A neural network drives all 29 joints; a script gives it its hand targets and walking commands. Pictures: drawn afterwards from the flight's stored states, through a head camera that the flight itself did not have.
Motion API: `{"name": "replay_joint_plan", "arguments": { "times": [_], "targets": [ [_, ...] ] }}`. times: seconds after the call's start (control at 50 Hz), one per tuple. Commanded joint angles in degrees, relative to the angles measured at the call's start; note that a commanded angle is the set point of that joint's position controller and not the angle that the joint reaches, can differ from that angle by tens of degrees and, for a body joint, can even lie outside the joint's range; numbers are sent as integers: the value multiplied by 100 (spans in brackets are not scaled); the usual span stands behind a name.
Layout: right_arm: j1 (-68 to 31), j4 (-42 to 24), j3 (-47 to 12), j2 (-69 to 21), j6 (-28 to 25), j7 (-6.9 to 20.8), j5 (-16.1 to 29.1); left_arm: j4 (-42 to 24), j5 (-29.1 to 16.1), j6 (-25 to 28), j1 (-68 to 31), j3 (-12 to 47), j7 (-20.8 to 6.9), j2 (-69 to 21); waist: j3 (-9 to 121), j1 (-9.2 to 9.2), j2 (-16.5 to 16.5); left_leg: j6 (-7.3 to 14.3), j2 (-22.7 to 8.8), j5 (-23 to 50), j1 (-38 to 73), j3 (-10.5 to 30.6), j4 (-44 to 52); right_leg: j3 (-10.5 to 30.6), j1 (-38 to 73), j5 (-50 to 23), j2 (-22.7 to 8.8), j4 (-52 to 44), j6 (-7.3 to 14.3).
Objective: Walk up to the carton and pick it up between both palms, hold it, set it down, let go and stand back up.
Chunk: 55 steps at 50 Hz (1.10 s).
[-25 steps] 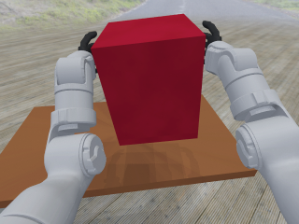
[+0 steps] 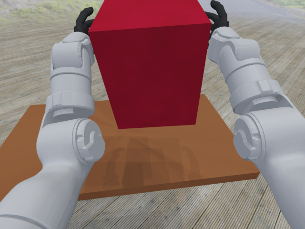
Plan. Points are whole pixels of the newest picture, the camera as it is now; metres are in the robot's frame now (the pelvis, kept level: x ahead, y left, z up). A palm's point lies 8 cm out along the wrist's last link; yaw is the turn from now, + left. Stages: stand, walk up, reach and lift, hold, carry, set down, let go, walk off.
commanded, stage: set down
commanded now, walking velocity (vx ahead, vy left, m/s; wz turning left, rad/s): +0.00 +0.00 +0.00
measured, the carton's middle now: (152, 62) +0.41 -0.01 +0.31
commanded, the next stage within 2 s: none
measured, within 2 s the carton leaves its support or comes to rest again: neither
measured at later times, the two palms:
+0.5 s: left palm (97, 72) +0.42 +0.14 +0.28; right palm (210, 72) +0.40 -0.16 +0.28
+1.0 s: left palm (101, 83) +0.42 +0.13 +0.25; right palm (209, 81) +0.41 -0.16 +0.25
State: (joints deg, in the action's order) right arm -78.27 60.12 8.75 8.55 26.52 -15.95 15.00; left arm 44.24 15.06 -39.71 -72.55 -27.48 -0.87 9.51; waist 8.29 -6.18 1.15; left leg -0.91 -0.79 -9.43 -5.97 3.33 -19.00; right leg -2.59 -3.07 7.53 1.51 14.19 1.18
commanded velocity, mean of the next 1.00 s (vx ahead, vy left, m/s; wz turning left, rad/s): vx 0.00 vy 0.00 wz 0.00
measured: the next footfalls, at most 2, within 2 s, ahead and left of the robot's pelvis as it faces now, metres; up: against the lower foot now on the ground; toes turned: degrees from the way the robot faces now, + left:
none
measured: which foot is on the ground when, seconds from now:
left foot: down 0.00-1.00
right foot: down 0.00-1.00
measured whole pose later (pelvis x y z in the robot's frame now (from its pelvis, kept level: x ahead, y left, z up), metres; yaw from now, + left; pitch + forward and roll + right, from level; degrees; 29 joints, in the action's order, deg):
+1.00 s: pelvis +0.00 +0.00 +0.00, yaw +0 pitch -4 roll -1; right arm -63.6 61.5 11.0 5.7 10.1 -9.5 8.7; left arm 40.9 13.8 -28.7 -58.8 -22.1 4.7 3.5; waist 2.1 -5.5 2.5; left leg -1.1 -1.1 -9.7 -4.9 3.0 -18.9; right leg -2.7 -1.8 7.5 1.7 13.7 1.3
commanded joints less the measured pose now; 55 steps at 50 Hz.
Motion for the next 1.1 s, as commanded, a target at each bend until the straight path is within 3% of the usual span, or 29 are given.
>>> {"name": "replay_joint_plan", "arguments": {
  "times": [0.0, 0.06, 0.16, 0.22, 0.3, 0.44, 0.58, 0.86, 1.08],
  "targets": [
    [-3082, -387, -297, -2670, -640, 756, 86, -22, -341, 674, -3043, 1076, -812, -2730, 952, -77, -185, -51, 206, 677, 433, -260, 416, -11, 897, -461, 138, -200, -210],
    [-2967, -582, -426, -2653, -949, 784, 97, -393, -299, 730, -2879, 1285, -816, -2884, 1000, -132, -287, -152, 222, 1572, 855, -341, 204, -121, 973, -897, 211, -183, -215],
    [-3273, -1857, -1099, -2870, -1390, 793, 448, -1501, -608, 760, -2910, 2156, -674, -3464, 1852, -229, -567, -321, 271, 2863, 1583, -337, -322, -238, 1013, -1576, 302, -97, -293],
    [-3328, -2352, -1413, -3005, -1488, 785, 559, -1901, -817, 827, -2888, 2601, -507, -3717, 2151, -274, -698, -369, 269, 2879, 1721, -285, -439, -270, 887, -1597, 301, -65, -346],
    [-3242, -2541, -1598, -3097, -1481, 811, 540, -2081, -943, 853, -2795, 2854, -311, -3839, 2220, -255, -647, -338, 239, 2334, 1649, -236, -391, -282, 667, -1313, 281, -63, -401],
    [-3149, -2160, -1489, -3201, -1395, 929, 296, -1573, -880, 877, -2626, 2588, -213, -3759, 1996, -39, -286, -144, 233, 1394, 1203, -239, -136, -207, 502, -923, 242, -77, -433],
    [-2912, -1518, -1150, -3179, -1453, 1044, 16, -981, -602, 985, -2405, 2070, -284, -3580, 1642, 71, -69, -42, 262, 1259, 1027, -298, 8, -147, 623, -1074, 211, -96, -440],
    [-2830, -1220, -759, -3137, -1844, 1224, -349, -1043, -711, 1391, -2609, 2354, -133, -3874, 1926, -53, -396, -243, 203, 1624, 1423, -299, -99, -266, 416, -1271, 210, -54, -383],
    [-2734, -965, -591, -3197, -1936, 1400, -604, -744, -654, 1551, -2478, 2204, -5, -3877, 2003, 102, -230, -170, 208, 1373, 1204, -305, -34, -242, 385, -1389, 183, -2, -411]
  ]
}}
